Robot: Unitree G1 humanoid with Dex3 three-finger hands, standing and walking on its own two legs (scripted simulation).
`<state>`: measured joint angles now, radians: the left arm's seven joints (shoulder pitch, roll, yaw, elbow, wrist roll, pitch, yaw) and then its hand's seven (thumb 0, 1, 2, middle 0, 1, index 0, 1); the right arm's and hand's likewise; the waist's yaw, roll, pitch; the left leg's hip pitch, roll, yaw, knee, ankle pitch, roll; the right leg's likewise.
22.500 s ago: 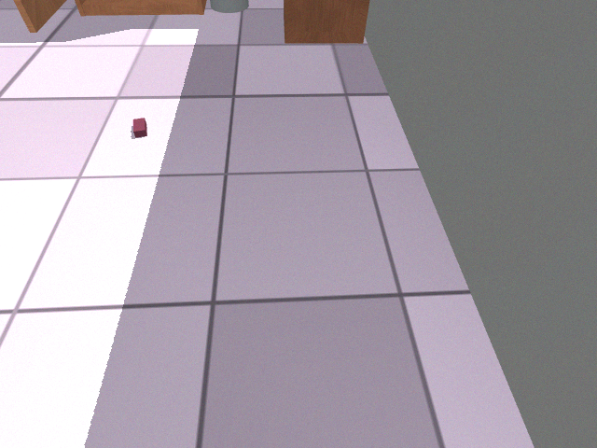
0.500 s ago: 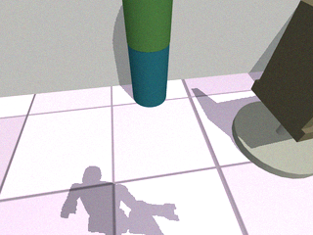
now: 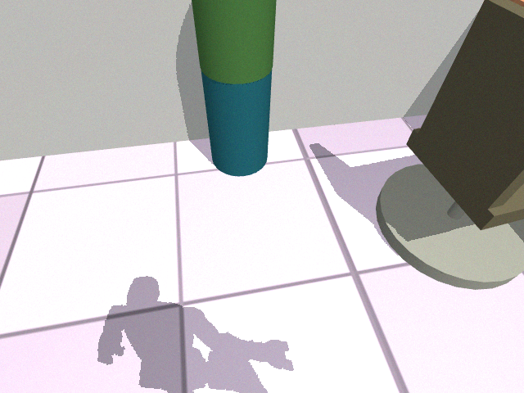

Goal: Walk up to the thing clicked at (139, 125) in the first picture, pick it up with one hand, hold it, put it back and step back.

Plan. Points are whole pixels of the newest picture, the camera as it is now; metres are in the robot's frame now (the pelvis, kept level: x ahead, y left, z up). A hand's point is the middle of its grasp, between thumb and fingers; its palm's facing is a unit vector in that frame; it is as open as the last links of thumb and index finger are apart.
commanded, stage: stand
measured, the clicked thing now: out of the picture -1.01 -0.41 -0.76
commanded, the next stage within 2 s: none
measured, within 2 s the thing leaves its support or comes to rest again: neither
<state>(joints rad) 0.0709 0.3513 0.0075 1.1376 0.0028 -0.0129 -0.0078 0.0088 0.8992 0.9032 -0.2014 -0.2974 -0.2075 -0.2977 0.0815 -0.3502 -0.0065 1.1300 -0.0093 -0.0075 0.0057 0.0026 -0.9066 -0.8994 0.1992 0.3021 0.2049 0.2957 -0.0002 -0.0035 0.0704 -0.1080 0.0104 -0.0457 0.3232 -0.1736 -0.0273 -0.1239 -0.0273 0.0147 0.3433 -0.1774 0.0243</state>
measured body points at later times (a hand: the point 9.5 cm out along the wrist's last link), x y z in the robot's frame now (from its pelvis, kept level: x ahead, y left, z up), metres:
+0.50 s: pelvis -0.01 -0.01 +0.00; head +0.00 -0.01 +0.45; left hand +0.06 +0.30 -0.13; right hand +0.05 -0.31 -0.14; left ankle +0.00 +0.14 -0.75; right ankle +0.01 -0.13 -0.75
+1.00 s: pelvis +0.00 -0.01 +0.00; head +0.01 -0.01 +0.45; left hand +0.08 +0.29 -0.13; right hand +0.07 -0.31 -0.13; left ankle +0.00 +0.14 -0.75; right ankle +0.01 -0.13 -0.75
